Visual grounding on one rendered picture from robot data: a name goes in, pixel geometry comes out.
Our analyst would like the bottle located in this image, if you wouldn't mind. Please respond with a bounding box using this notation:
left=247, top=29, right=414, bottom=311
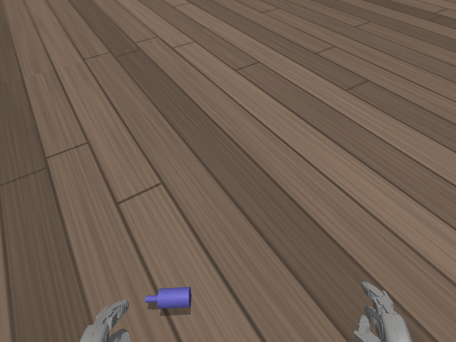
left=145, top=287, right=191, bottom=309

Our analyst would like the left robot hand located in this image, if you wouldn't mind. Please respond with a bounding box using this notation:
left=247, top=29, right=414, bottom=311
left=79, top=299, right=131, bottom=342

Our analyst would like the right robot hand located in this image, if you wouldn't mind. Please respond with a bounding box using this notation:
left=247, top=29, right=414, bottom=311
left=354, top=281, right=412, bottom=342

